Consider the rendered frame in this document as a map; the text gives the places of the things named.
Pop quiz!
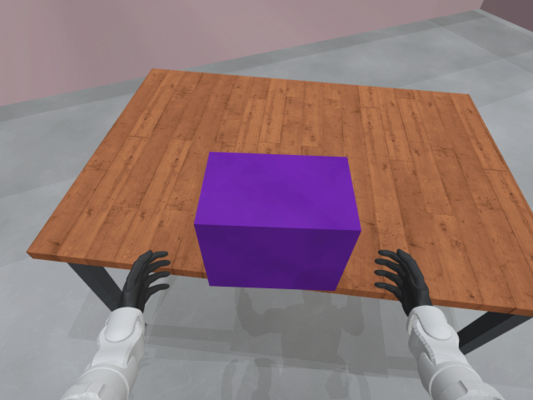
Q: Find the right robot hand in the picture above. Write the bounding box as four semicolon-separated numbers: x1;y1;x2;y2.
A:
374;249;433;317

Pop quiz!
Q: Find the left robot hand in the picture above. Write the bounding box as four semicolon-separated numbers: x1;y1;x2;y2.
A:
117;250;171;314

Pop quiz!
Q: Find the right robot forearm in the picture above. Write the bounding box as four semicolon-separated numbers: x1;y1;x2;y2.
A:
406;306;505;400

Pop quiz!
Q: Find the left robot forearm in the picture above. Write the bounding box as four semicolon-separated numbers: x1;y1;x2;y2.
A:
59;307;146;400

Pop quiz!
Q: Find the carton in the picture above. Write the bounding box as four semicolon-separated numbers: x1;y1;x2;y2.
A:
194;152;361;291

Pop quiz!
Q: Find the table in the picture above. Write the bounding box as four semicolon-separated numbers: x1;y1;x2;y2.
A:
26;68;533;355

